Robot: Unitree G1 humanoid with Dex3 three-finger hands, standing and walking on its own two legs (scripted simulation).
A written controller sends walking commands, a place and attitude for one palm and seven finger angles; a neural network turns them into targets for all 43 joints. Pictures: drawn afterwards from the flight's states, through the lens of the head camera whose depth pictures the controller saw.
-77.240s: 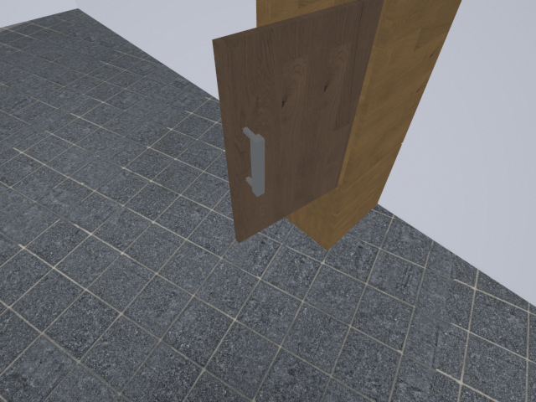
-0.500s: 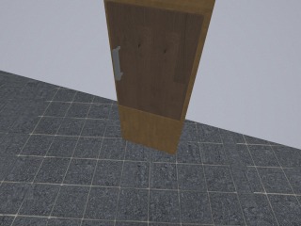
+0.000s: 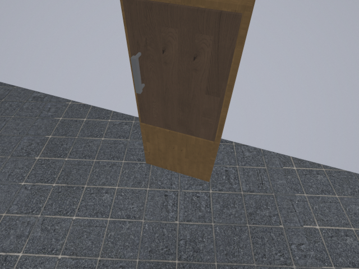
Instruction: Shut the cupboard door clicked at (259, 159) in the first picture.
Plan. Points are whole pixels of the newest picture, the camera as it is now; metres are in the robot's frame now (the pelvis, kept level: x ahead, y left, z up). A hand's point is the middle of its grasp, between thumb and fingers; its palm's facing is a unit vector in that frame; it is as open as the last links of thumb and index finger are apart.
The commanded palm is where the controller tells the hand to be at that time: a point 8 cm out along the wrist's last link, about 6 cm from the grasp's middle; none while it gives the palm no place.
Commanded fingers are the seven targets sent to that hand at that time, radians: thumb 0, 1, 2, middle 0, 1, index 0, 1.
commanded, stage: look to check the result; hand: left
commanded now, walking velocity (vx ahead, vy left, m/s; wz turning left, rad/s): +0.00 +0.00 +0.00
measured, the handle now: (139, 73) +0.84 +0.21 -0.03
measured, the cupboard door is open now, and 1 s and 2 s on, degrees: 0 0 0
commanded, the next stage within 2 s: stand and wait in 0.08 s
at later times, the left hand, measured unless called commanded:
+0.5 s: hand out of the picture +0.02 +0.19 -0.17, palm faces +0.00 -0.97 -0.22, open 7.3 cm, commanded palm none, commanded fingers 0.00 0.90 0.90 -0.20 -0.30 -0.20 -0.30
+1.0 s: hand out of the picture +0.03 +0.18 -0.17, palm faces +0.01 -0.97 -0.23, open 7.3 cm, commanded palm none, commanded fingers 0.00 0.90 0.90 -0.20 -0.30 -0.20 -0.30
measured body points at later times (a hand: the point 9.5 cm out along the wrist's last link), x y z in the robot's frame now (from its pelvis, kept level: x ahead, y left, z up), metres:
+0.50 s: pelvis +0.02 -0.01 +0.00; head +0.03 +0.00 +0.45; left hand +0.02 +0.24 -0.16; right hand +0.04 -0.25 -0.15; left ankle +0.05 +0.10 -0.74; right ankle -0.02 -0.11 -0.74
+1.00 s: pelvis +0.03 -0.01 +0.00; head +0.05 -0.01 +0.45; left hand +0.03 +0.23 -0.15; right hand +0.06 -0.26 -0.15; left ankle +0.05 +0.10 -0.74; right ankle -0.02 -0.11 -0.74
